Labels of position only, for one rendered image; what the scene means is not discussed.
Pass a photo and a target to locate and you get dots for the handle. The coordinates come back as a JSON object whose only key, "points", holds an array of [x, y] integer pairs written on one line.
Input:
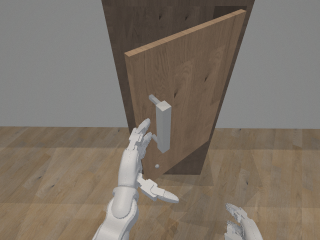
{"points": [[163, 124]]}

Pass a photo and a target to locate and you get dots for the cupboard door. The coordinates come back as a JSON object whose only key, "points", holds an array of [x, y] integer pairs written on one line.
{"points": [[188, 70]]}

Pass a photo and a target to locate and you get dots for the robot right hand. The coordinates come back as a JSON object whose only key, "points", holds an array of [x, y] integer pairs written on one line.
{"points": [[247, 230]]}

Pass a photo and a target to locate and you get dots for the robot left hand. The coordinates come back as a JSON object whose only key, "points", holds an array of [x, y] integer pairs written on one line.
{"points": [[130, 165]]}

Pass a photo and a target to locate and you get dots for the left robot forearm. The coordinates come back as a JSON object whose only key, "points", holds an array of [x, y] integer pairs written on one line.
{"points": [[121, 214]]}

